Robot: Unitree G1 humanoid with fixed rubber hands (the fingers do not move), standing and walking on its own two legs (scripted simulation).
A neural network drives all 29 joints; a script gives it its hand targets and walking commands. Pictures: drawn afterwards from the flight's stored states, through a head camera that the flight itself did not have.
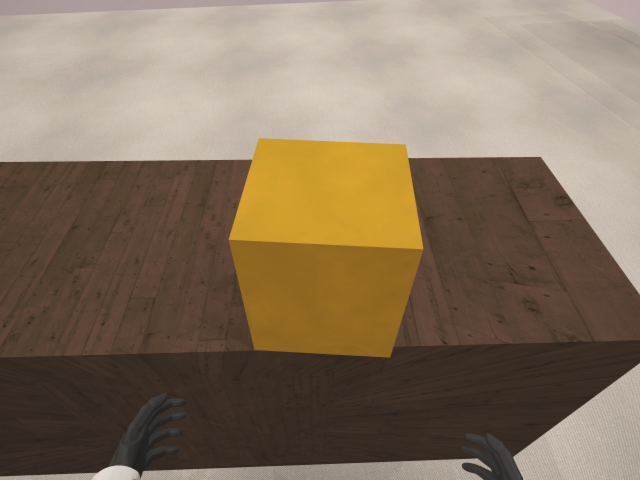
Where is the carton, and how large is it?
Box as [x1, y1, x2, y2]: [229, 138, 422, 357]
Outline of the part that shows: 259,138 229,237 229,243 254,349 389,357 422,252 422,243 405,144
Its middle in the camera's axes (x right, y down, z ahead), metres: +0.01 +0.02 +0.58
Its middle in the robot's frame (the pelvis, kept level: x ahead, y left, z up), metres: +0.43 +0.01 +0.04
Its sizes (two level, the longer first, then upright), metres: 0.210 0.200 0.250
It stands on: a pedestal, 0.69 m high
